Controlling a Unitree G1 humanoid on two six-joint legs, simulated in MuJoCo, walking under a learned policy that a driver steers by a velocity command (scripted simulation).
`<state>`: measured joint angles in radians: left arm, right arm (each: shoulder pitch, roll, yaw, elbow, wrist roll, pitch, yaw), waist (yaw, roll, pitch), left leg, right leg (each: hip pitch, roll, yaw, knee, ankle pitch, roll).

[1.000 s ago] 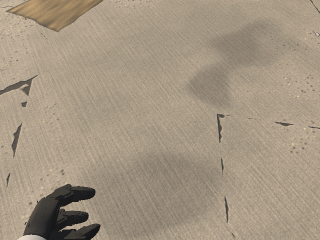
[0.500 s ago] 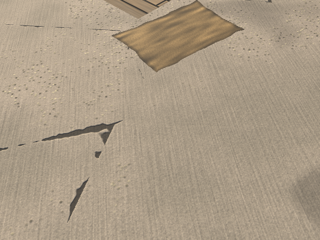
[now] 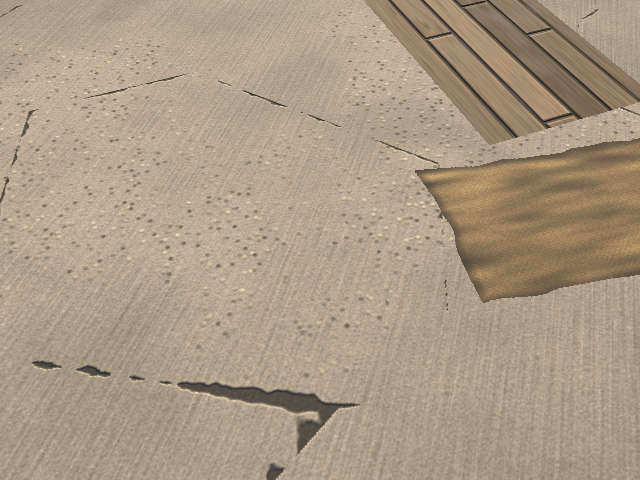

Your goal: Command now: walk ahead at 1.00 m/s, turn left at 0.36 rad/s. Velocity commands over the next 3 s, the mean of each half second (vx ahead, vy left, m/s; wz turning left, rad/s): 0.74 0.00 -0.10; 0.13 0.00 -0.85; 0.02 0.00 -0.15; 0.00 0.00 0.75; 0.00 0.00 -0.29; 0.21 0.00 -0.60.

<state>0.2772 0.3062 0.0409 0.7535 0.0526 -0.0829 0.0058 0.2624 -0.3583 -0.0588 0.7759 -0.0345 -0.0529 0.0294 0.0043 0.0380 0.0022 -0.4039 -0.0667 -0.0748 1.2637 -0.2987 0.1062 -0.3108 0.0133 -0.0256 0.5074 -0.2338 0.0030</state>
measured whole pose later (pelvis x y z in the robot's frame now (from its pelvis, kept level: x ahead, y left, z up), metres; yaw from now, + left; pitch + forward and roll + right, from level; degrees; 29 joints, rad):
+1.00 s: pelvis +0.58 -0.02 +0.00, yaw -32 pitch +3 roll +2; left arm 0.21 0.32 0.10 0.58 -0.01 0.05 0.04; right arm -0.05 -0.27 -0.05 0.70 0.00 -0.01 -0.02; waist 0.04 -0.01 0.08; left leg -0.55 -0.04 -0.19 0.85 -0.34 -0.07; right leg -0.41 0.15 0.17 0.46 -0.08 -0.08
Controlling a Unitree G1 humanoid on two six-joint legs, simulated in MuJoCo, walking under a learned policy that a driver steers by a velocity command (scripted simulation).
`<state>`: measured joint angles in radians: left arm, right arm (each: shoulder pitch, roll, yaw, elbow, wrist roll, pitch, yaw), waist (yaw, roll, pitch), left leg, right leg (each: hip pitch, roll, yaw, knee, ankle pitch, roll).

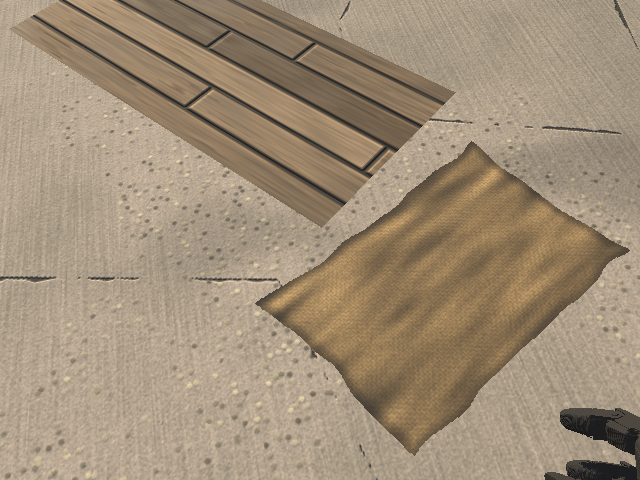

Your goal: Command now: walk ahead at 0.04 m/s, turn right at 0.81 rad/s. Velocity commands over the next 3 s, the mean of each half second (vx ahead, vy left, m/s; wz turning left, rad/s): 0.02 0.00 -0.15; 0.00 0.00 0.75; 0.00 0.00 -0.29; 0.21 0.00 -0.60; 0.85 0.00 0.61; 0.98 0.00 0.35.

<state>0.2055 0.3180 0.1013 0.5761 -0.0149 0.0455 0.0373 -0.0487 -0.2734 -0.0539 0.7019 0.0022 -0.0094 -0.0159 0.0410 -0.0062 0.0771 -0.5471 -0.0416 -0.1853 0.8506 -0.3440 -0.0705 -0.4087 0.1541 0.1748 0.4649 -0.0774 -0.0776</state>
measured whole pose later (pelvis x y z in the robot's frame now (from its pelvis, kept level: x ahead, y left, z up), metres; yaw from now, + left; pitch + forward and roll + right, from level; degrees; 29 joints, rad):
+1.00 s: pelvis +0.02 +0.10 -0.01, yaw +23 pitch +3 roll +0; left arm 0.14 0.33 0.10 0.70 0.00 0.00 0.01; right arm 0.11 -0.32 -0.08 0.57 0.00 0.05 0.02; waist 0.01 -0.03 0.08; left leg -0.40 -0.01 0.04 0.62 -0.27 0.04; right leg -0.41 -0.08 -0.05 1.08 -0.57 0.06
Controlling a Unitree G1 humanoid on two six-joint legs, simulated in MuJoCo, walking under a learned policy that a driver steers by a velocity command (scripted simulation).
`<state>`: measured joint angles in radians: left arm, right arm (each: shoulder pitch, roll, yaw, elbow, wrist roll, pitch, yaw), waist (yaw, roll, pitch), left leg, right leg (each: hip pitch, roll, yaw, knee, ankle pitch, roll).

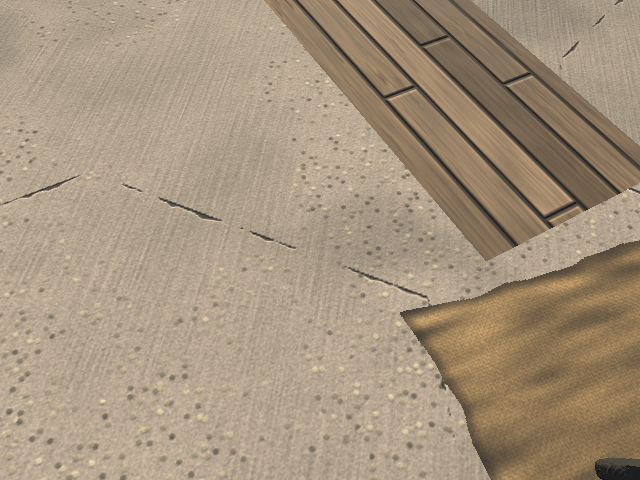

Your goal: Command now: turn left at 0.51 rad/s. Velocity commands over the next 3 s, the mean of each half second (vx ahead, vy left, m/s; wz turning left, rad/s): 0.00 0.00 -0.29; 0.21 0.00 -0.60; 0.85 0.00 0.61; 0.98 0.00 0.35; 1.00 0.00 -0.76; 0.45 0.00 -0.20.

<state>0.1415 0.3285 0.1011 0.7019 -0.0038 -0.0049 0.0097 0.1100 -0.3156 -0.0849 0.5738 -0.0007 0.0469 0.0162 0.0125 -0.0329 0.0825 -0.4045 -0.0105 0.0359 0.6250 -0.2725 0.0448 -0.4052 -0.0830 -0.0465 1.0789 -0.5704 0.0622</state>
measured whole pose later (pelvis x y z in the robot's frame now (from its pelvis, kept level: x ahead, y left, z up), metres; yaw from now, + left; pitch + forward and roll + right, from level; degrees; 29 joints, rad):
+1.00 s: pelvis +0.11 -0.05 +0.01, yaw -31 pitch +2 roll +1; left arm 0.27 0.29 0.03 0.63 0.02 -0.02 -0.01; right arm 0.19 -0.32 -0.08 0.73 -0.02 -0.08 0.03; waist 0.00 0.00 -0.05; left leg -0.30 -0.02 0.00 0.52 -0.30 0.02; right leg -0.16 0.09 0.23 0.51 -0.39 -0.05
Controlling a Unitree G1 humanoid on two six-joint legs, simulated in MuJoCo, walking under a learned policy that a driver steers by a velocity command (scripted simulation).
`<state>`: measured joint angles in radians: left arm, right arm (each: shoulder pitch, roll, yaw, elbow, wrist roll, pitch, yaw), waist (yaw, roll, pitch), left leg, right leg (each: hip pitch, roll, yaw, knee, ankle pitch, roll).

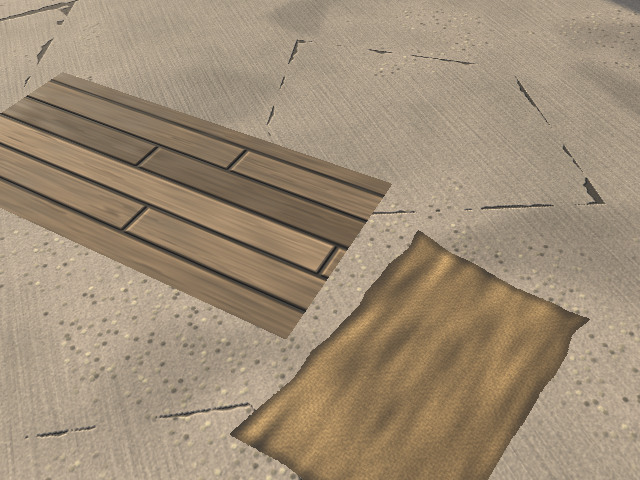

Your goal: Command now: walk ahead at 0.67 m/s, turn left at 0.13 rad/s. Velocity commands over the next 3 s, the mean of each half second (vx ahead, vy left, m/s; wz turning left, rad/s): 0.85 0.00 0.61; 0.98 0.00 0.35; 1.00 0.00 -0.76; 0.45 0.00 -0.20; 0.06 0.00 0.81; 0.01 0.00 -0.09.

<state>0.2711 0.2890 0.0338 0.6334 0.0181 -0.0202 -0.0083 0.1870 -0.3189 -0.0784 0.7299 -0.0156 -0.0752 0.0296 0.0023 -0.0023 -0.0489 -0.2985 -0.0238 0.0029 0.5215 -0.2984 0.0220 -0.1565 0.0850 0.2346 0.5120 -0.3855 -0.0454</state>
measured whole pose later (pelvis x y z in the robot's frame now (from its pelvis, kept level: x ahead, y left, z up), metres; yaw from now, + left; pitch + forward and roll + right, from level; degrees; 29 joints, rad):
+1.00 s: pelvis +0.70 +0.28 +0.00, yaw +31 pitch +0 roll +1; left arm 0.32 0.26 0.02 0.83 0.01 -0.04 -0.03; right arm 0.30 -0.28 -0.03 0.84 -0.04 -0.08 0.01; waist 0.02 -0.02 0.05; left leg -0.19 -0.08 0.13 0.47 -0.28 0.10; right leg -0.52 -0.10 0.05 1.28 -0.24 -0.07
